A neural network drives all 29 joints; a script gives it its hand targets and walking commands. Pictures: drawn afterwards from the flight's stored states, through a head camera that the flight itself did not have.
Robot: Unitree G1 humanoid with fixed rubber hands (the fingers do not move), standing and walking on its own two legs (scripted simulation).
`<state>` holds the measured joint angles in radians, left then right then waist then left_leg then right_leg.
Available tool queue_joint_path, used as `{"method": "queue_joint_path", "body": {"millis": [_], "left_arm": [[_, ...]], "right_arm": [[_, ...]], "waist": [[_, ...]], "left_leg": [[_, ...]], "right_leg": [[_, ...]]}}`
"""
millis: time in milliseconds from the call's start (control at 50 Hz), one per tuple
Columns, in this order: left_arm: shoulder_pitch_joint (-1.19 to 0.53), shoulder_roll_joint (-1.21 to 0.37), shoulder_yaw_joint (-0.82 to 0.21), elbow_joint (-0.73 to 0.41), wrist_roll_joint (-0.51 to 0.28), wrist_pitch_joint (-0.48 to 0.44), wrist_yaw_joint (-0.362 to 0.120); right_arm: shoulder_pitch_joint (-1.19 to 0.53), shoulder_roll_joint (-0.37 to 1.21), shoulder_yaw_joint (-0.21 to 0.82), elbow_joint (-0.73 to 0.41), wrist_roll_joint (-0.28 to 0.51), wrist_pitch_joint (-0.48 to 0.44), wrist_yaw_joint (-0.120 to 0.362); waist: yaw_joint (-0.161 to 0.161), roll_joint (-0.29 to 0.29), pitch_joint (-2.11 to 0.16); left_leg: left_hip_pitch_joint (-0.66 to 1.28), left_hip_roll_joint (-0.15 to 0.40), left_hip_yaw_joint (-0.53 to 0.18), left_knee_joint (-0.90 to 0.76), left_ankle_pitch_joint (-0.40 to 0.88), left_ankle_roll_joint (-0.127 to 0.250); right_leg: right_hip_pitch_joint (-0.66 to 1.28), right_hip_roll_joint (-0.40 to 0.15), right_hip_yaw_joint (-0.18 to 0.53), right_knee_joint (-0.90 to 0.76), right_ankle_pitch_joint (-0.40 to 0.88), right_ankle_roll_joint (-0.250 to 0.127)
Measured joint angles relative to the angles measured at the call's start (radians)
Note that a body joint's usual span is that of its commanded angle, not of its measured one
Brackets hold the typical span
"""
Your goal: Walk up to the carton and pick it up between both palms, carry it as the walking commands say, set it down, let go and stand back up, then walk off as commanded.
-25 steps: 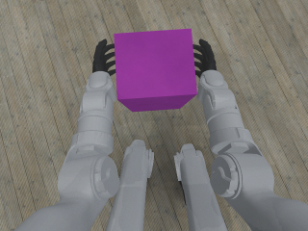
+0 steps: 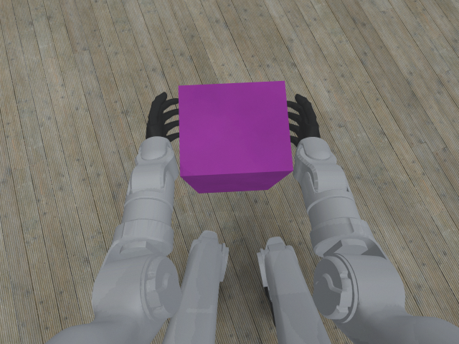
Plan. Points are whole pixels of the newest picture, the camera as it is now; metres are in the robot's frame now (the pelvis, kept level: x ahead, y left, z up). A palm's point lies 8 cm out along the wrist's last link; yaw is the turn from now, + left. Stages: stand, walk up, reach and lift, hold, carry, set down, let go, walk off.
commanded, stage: reach and lift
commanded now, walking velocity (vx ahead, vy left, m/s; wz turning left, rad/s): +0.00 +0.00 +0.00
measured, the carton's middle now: (232, 149) +0.45 +0.03 -0.12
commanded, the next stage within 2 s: none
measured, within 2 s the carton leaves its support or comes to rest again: neither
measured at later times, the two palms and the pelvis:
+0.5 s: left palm (147, 132) +0.42 +0.16 +0.01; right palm (321, 133) +0.43 -0.10 +0.01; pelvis +0.02 +0.00 +0.07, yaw +1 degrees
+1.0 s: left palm (132, 124) +0.41 +0.15 +0.09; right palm (345, 126) +0.41 -0.10 +0.08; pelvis +0.04 +0.00 +0.13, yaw +1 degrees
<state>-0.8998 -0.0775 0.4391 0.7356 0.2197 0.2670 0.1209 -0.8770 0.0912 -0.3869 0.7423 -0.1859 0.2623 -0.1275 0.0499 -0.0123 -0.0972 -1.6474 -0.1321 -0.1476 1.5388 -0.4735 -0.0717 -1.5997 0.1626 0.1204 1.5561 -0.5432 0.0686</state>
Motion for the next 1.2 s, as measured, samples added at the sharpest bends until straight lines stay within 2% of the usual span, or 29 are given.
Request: {"method": "queue_joint_path", "body": {"millis": [740,1200], "left_arm": [[0.231,-0.061,-0.053,-0.061,0.012,-0.045,-0.009],[0.347,-0.093,-0.058,-0.115,0.041,-0.024,-0.033]], "right_arm": [[0.245,0.057,0.032,-0.068,-0.005,-0.052,0.016],[0.355,0.088,0.055,-0.113,-0.037,-0.031,0.023]], "waist": [[-0.007,-0.005,0.017],[0.002,-0.002,0.056]], "left_leg": [[0.457,0.013,-0.026,-0.373,0.070,0.021],[0.775,0.040,-0.026,-0.665,0.165,0.030]], "right_leg": [[0.456,-0.029,0.027,-0.379,0.078,-0.027],[0.766,-0.050,0.051,-0.663,0.179,-0.040]]}}
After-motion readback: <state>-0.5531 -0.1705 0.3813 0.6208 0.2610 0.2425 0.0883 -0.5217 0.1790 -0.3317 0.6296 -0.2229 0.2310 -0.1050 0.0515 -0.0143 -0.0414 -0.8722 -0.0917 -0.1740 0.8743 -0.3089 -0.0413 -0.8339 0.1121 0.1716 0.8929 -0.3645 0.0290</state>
